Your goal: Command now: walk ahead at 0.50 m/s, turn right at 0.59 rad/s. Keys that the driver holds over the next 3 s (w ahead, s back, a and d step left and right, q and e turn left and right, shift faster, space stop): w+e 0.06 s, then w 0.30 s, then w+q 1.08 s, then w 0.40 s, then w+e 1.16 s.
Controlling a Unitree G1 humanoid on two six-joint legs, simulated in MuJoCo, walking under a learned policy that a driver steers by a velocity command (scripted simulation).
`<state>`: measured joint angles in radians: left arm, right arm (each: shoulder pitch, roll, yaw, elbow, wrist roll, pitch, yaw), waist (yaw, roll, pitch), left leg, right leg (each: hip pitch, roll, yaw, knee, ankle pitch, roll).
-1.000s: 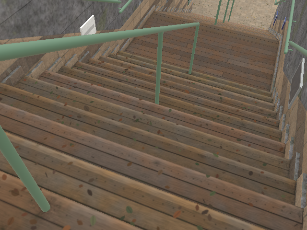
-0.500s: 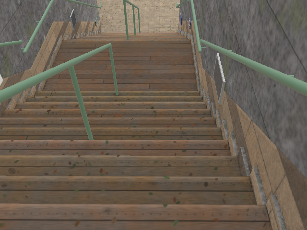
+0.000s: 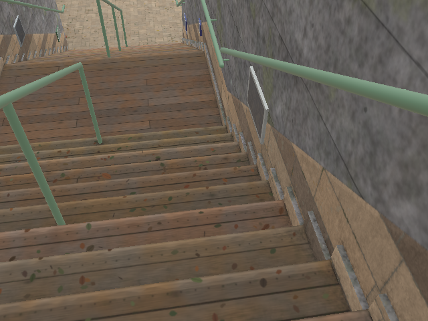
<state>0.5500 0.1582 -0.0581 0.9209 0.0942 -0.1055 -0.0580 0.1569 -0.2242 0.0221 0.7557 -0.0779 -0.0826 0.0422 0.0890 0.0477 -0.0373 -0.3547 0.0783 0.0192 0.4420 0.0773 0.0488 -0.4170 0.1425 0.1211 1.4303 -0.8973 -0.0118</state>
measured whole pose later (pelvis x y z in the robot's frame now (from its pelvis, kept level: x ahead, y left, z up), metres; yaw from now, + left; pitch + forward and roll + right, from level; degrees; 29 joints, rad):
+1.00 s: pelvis +0.47 +0.05 -0.23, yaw +8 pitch +3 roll +2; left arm 0.16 0.24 -0.04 0.79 0.11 -0.08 -0.06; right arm 0.49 -0.16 0.04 1.05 -0.10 -0.10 0.07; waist -0.06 -0.05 -0.04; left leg -0.35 -0.16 -0.01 0.83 -0.52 0.14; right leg -0.92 -0.12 0.10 1.27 0.05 0.01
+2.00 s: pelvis +0.99 +0.24 -0.52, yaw +29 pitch +0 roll +3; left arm 0.31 0.21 0.04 0.99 0.09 -0.09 -0.07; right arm 0.41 -0.21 -0.04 1.04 -0.08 -0.08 0.05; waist 0.01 -0.05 0.02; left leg -0.18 -0.06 0.15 0.50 -0.33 0.07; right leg -0.67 -0.13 0.05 1.12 -0.16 -0.06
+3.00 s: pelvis +1.53 +0.41 -0.87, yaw -5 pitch +2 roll +4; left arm 0.28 0.23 0.01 0.90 0.09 -0.07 -0.12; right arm 0.52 -0.17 0.03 1.10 -0.12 -0.14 0.01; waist -0.04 -0.06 -0.04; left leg -0.23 -0.05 0.24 0.63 -0.44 0.08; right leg -0.96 -0.10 0.07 1.25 0.14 -0.10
